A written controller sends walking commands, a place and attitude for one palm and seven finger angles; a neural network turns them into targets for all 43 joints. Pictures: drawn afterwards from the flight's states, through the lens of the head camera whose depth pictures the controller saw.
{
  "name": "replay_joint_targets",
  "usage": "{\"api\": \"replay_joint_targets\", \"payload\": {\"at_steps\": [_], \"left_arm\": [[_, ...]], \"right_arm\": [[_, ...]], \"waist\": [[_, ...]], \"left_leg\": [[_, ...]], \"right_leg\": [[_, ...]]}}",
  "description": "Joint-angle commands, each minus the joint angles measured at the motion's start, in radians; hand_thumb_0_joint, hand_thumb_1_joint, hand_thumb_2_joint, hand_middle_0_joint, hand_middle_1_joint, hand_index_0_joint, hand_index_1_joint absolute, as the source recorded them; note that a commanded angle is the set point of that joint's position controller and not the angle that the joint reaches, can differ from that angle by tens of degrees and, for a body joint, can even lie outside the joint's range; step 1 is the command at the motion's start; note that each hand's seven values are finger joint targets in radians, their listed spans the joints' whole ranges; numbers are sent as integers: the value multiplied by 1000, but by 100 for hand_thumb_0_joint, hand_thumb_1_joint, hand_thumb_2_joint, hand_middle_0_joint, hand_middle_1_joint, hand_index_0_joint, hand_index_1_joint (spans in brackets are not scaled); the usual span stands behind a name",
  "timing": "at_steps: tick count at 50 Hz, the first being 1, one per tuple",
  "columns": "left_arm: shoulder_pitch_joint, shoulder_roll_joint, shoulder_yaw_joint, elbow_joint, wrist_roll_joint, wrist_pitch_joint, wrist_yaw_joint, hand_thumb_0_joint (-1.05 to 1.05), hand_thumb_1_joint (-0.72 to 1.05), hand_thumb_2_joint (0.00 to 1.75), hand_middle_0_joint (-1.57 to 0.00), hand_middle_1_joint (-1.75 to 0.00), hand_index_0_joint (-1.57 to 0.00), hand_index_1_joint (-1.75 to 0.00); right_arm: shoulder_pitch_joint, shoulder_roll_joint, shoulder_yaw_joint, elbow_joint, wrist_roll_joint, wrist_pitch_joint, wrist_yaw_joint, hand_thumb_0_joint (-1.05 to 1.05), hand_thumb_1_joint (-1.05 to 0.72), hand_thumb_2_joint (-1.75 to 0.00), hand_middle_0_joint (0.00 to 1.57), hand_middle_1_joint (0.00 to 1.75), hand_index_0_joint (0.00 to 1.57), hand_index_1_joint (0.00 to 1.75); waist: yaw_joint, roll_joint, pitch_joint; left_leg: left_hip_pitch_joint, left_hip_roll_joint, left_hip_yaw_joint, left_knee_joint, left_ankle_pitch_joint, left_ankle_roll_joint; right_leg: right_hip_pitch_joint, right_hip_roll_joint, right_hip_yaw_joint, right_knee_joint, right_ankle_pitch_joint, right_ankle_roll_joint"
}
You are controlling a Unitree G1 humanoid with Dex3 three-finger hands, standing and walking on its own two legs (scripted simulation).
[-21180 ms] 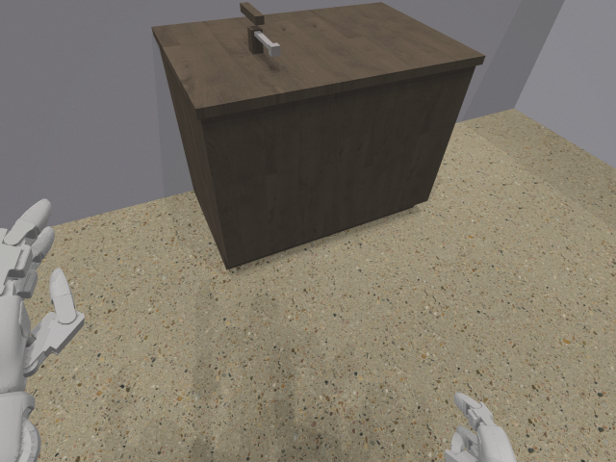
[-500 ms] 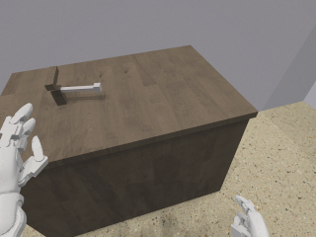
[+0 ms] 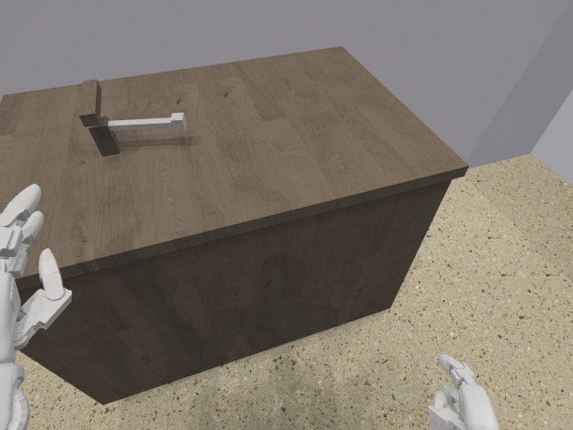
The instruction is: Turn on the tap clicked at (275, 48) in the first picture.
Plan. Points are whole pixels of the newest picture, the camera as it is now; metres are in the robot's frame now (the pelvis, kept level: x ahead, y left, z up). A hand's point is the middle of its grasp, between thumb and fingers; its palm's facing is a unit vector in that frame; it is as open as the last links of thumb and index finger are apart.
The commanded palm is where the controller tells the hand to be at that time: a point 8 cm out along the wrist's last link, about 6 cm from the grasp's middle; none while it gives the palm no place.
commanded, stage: step back with the hand held close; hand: left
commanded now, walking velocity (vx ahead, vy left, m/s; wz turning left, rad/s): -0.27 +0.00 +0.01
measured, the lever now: (178, 122) +0.67 +0.28 +0.06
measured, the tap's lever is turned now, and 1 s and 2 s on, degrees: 77 77 77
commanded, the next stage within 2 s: stop stepping back and stand still in 0.54 s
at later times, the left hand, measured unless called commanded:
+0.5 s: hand out of the picture +0.10 +0.27 +0.18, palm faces +0.50 -0.79 -0.35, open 7.4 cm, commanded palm +0.04 +0.30 +0.18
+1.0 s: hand out of the picture -0.04 +0.28 +0.17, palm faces +0.44 -0.83 -0.33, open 7.4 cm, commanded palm -0.09 +0.31 +0.18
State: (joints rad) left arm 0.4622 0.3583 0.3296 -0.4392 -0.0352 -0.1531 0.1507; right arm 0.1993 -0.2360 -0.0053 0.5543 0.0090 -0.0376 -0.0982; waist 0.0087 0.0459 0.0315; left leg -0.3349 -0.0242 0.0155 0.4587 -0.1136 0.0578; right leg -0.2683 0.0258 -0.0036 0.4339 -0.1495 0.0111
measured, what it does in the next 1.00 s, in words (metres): walks backwards: right foot, then left foot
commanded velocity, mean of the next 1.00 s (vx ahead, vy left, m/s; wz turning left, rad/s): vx -0.12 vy -0.02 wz -0.05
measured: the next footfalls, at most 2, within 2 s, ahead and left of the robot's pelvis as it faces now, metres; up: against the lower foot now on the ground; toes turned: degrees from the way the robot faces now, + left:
right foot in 0.60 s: -0.12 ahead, -0.12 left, +0.00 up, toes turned +5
left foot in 0.78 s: -0.11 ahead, +0.12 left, +0.00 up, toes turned +3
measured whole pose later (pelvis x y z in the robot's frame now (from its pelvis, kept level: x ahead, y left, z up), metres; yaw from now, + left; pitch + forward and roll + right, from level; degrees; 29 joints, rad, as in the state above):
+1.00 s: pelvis -0.24 +0.02 +0.01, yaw +1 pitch -1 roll -2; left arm 0.51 0.36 0.33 -0.52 -0.05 -0.08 0.18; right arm 0.26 -0.17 0.02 0.62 -0.01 -0.12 -0.08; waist -0.01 -0.02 -0.02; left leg -0.29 0.01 0.04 0.37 -0.20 0.03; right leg -0.24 0.06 -0.05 0.57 -0.41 -0.01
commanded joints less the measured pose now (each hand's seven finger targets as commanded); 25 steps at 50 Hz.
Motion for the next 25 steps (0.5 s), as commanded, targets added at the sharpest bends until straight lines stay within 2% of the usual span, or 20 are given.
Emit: {"api": "replay_joint_targets", "payload": {"at_steps": [1,4,5,6,7,10,11,12,13,15,16,17,18,19,20,21,22,23,25], "left_arm": [[-91,179,146,-238,30,-81,21,0,90,90,-20,-30,-20,-30],[-55,160,150,-251,32,-89,15,0,90,90,-20,-30,-20,-30],[-39,157,149,-237,25,-88,15,0,90,90,-20,-30,-20,-30],[-54,167,156,-258,24,-87,13,0,90,90,-20,-30,-20,-30],[-73,145,127,-260,19,-83,12,0,90,90,-20,-30,-20,-30],[-117,155,102,-271,5,-75,24,0,90,90,-20,-30,-20,-30],[-145,165,100,-288,2,-72,29,0,90,90,-20,-30,-20,-30],[-152,161,85,-285,1,-70,34,0,90,90,-20,-30,-20,-30],[-150,171,94,-281,0,-69,37,0,90,90,-20,-30,-20,-30],[-132,191,116,-288,-6,-72,40,0,90,90,-20,-30,-20,-30],[-125,214,141,-302,-6,-73,42,0,90,90,-20,-30,-20,-30],[-103,191,135,-308,-6,-76,38,0,90,90,-20,-30,-20,-30],[-95,183,150,-313,4,-78,35,0,90,90,-20,-30,-20,-30],[-105,183,172,-322,17,-79,32,0,90,90,-20,-30,-20,-30],[-133,206,184,-346,17,-79,27,0,90,90,-20,-30,-20,-30],[-158,237,204,-371,4,-82,29,0,90,90,-20,-30,-20,-30],[-86,182,169,-303,-13,-69,34,0,90,90,-20,-30,-20,-30],[-39,150,138,-274,-26,-52,37,0,90,90,-20,-30,-20,-30],[-56,133,96,-295,-36,-37,38,0,90,90,-20,-30,-20,-30]], "right_arm": [[-125,-144,-52,-171,-5,-74,-15,0,-90,-90,20,30,20,30],[-116,-133,-54,-167,-10,-86,-10,0,-90,-90,20,30,20,30],[-102,-127,-55,-162,-9,-87,-8,0,-90,-90,20,30,20,30],[-98,-125,-58,-155,-12,-90,-7,0,-90,-90,20,30,20,30],[-95,-118,-55,-152,-6,-91,-4,0,-90,-90,20,30,20,30],[-84,-99,-53,-120,-6,-89,3,0,-90,-90,20,30,20,30],[-85,-100,-57,-109,-5,-88,3,0,-90,-90,20,30,20,30],[-84,-92,-52,-106,-2,-83,4,0,-90,-90,20,30,20,30],[-84,-91,-50,-106,-2,-79,4,0,-90,-90,20,30,20,30],[-96,-97,-45,-117,2,-70,1,0,-90,-90,20,30,20,30],[-110,-105,-49,-125,2,-68,-3,0,-90,-90,20,30,20,30],[-110,-108,-43,-135,3,-68,-4,0,-90,-90,20,30,20,30],[-125,-125,-44,-148,-4,-72,-7,0,-90,-90,20,30,20,30],[-141,-128,-51,-152,-11,-79,-8,0,-90,-90,20,30,20,30],[-121,-101,-62,-142,-25,-85,-3,0,-90,-90,20,30,20,30],[-124,-83,-67,-138,-23,-96,3,0,-90,-90,20,30,20,30],[-126,-75,-70,-115,-24,-108,12,0,-90,-90,20,30,20,30],[-125,-73,-67,-103,-19,-112,22,0,-90,-90,20,30,20,30],[-134,-70,-51,-92,-14,-111,29,0,-90,-90,20,30,20,30]], "waist": [[12,116,-118],[12,116,-137],[9,61,-121],[6,5,-149],[-2,-34,-124],[-17,-122,-126],[-24,-122,-133],[-30,-116,-126],[-31,-124,-129],[-28,-70,-101],[-24,-14,-96],[-22,69,-94],[-14,186,-98],[2,277,-142],[3,239,-171],[9,136,-203],[19,78,-206],[21,86,-227],[9,197,-206]], "left_leg": [[-286,165,-234,-289,-569,42],[-326,179,-242,-259,-570,59],[-305,165,-220,-211,-522,52],[-253,140,-183,-153,-483,34],[-212,113,-145,-86,-448,17],[22,48,-68,130,-270,-39],[89,33,-54,189,-232,-51],[111,31,-57,213,-217,-55],[116,33,-60,203,-216,-55],[80,56,-98,117,-279,-43],[37,81,-134,41,-344,-34],[-42,134,-205,-80,-476,-18],[-237,220,-313,-261,-676,23],[-416,316,-428,-398,-802,81],[-395,338,-416,-415,-700,80],[-251,330,-386,-344,-550,75],[-89,302,-301,-284,-427,60],[-15,284,-238,-285,-396,34],[-25,261,-155,-335,-434,-24]], "right_leg": [[299,49,29,130,-30,10],[324,50,52,190,21,9],[278,33,69,154,33,1],[237,13,93,106,18,-5],[151,-23,138,47,-27,-22],[-138,-145,254,-116,-146,-82],[-205,-174,269,-138,-130,-101],[-242,-190,258,-135,-119,-106],[-251,-183,230,-123,-128,-97],[-273,-128,167,-87,-212,-64],[-251,-86,130,-56,-261,-44],[-189,-31,84,27,-298,-21],[-5,54,36,220,-274,8],[198,118,14,498,-210,16],[185,119,31,670,-253,5],[88,101,60,674,-296,-4],[-17,79,50,611,-333,-12],[-27,74,16,540,-365,-18],[42,85,-33,372,-404,-36]]}}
